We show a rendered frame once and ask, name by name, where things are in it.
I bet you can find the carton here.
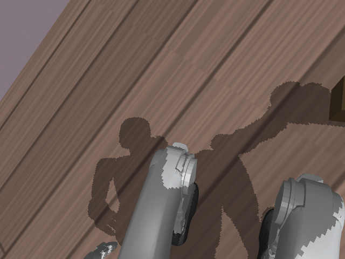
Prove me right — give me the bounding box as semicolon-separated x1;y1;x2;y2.
329;76;345;122

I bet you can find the right robot foot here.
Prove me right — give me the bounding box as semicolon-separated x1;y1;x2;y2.
257;208;274;259

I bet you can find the left robot foot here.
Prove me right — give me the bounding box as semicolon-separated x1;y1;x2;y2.
171;182;199;246

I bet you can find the left robot hand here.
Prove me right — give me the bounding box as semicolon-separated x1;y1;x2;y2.
84;242;118;259

